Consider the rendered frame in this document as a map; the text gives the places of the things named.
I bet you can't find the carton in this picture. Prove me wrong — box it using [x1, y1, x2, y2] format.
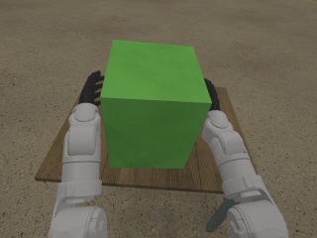
[100, 40, 212, 169]

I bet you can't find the left robot hand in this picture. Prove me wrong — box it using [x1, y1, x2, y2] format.
[78, 70, 105, 106]

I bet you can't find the right robot hand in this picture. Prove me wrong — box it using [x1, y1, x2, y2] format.
[204, 77, 221, 111]

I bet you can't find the right robot upper arm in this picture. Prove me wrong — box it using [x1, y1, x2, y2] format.
[227, 199, 289, 238]

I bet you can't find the table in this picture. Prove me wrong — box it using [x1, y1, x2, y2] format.
[34, 80, 258, 233]

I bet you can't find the robot left forearm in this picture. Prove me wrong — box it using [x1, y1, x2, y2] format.
[48, 102, 102, 238]

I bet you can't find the robot right forearm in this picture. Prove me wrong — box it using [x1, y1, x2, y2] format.
[201, 110, 289, 236]

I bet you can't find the left robot upper arm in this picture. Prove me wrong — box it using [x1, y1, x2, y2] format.
[49, 205, 108, 238]

